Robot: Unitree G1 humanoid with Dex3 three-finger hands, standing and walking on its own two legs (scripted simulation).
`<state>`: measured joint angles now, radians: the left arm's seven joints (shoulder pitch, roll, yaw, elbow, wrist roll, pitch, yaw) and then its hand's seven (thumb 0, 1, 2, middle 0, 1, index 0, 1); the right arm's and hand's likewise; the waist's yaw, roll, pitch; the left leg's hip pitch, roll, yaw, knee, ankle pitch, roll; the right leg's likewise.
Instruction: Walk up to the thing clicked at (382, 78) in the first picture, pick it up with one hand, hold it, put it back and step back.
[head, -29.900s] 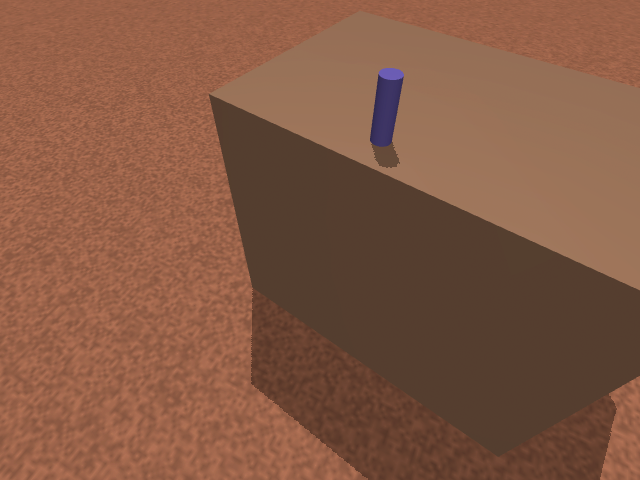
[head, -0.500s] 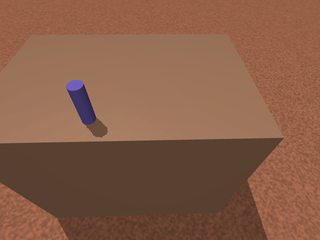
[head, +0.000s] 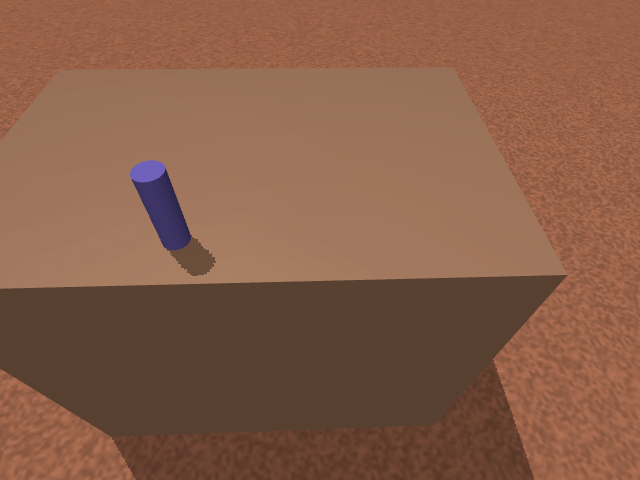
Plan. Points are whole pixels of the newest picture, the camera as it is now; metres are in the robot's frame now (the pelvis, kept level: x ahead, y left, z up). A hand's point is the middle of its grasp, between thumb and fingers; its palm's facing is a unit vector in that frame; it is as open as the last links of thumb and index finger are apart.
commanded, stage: stand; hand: left
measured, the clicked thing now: (163, 208) +0.44 +0.23 +0.08
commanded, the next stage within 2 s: step back in 0.18 s
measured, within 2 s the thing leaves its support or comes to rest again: neither
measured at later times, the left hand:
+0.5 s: hand out of the picture +0.06 +0.29 -0.18, palm faces -0.05 -0.92 -0.38, open 7.4 cm
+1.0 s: hand out of the picture -0.02 +0.27 -0.17, palm faces -0.14 -0.91 -0.40, open 7.4 cm
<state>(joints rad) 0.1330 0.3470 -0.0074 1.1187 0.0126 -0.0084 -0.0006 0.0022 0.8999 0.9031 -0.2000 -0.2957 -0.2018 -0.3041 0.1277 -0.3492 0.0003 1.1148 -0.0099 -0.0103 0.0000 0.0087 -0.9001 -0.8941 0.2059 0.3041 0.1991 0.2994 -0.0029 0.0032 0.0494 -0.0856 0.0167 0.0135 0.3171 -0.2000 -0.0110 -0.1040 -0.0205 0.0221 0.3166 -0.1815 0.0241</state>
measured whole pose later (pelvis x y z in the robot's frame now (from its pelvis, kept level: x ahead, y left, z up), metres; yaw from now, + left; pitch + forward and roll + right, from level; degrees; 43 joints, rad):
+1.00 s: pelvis -0.14 +0.02 -0.03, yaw -5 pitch -2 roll -2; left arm 0.14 0.35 0.06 0.86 0.04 0.04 0.00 0.00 0.90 0.90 -0.20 -0.30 -0.20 -0.30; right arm 0.11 -0.39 -0.05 0.88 0.00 0.05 -0.02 0.01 -0.90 -0.89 0.21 0.30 0.20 0.30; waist -0.02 0.05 0.19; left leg -0.40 0.03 -0.03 0.80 -0.42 0.01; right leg -0.24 0.07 0.04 0.64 -0.36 -0.02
